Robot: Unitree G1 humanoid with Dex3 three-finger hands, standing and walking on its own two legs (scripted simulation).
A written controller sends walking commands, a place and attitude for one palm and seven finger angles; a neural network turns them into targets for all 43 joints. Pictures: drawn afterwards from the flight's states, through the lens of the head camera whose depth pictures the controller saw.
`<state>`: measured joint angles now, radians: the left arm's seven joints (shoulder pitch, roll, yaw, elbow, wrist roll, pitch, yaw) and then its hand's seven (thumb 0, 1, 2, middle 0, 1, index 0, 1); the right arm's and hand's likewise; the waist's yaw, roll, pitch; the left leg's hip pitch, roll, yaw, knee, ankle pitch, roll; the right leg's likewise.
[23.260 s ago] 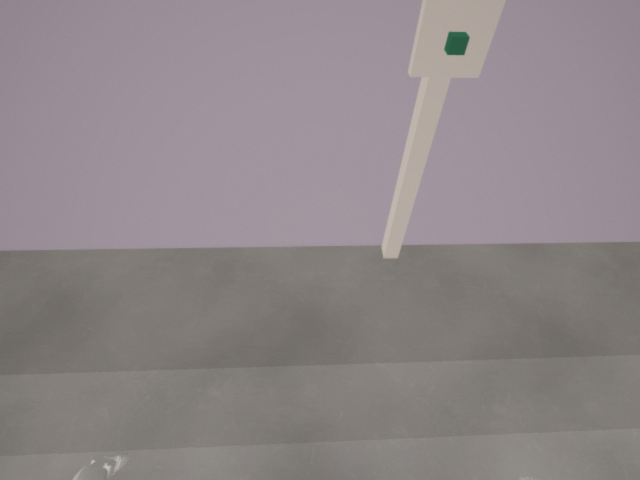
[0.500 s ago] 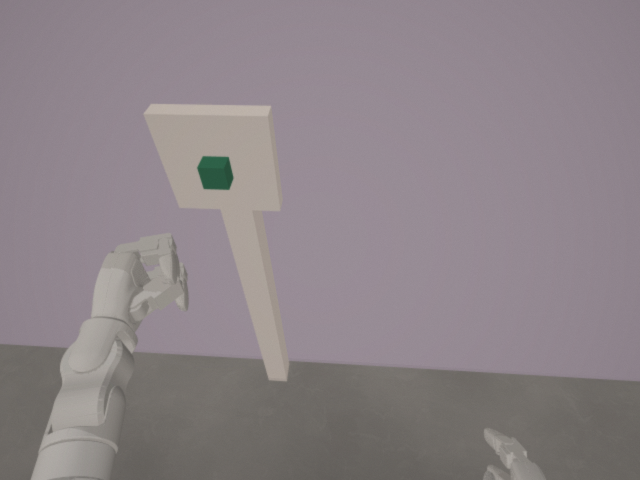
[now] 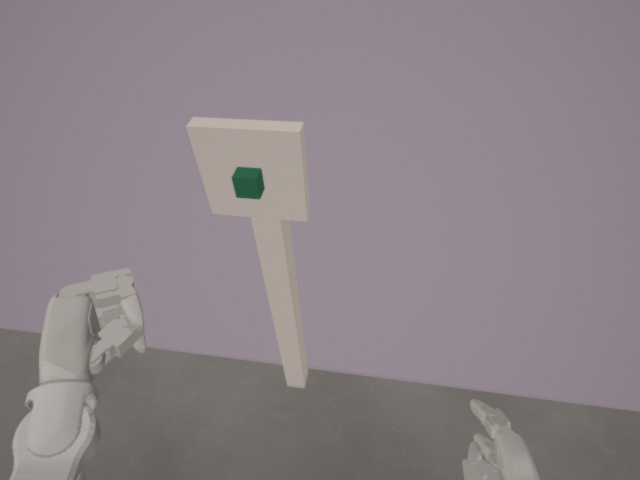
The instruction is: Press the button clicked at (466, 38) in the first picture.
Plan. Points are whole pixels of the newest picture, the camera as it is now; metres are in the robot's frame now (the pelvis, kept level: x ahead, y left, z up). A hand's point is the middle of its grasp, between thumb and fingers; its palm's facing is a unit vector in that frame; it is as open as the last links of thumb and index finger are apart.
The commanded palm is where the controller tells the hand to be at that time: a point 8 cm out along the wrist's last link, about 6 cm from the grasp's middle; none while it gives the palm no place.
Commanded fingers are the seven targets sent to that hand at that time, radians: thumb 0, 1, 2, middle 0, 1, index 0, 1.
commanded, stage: draw the hand back to the body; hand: left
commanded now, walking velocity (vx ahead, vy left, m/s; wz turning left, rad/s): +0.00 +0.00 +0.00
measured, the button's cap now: (249, 181) +0.53 +0.18 +0.10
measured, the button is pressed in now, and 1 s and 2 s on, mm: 0 0 0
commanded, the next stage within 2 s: step back with the hand held close in 0.60 s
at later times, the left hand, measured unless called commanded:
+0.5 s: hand (80, 349) +0.19 +0.25 +0.15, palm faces +0.42 -0.82 -0.39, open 3.1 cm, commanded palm +0.14 +0.29 +0.17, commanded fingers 0.00 0.90 0.90 -1.30 -1.50 -1.30 -1.50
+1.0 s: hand (86, 356) +0.19 +0.25 +0.14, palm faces +0.29 -0.84 -0.46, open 3.1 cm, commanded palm +0.12 +0.30 +0.17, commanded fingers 0.00 0.90 0.90 -1.30 -1.50 -1.30 -1.50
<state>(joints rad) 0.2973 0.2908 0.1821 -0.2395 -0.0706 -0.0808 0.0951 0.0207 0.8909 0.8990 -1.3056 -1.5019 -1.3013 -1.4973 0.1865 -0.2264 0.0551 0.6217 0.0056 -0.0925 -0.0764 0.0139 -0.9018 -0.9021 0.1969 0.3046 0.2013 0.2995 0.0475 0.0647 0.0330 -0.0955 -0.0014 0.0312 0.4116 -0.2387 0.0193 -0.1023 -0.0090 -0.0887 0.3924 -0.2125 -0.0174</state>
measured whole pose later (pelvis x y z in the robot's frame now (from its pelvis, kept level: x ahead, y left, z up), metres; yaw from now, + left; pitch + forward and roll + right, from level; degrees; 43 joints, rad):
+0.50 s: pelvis +0.02 +0.01 +0.00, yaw +0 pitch -4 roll -1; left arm 0.56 0.31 0.28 -0.48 -0.06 -0.10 0.11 0.02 0.89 0.90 -1.31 -1.50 -1.30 -1.50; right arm 0.19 -0.23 0.02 0.61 0.00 -0.10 -0.07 0.01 -0.90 -0.90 0.20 0.30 0.20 0.30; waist 0.07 0.07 0.02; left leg -0.08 -0.01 0.03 0.42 -0.27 0.03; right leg -0.07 -0.02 -0.09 0.38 -0.23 0.00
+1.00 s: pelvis -0.01 +0.02 +0.00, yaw +0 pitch +1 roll -1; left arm 0.63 0.35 0.32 -0.55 -0.05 -0.14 0.10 0.02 0.89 0.90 -1.30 -1.50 -1.30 -1.50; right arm 0.17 -0.24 0.00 0.56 0.00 0.01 -0.06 0.01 -0.90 -0.90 0.20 0.30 0.20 0.30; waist 0.00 0.04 0.03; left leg -0.24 -0.02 0.04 0.47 -0.24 0.05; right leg -0.23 -0.03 -0.08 0.40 -0.19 0.01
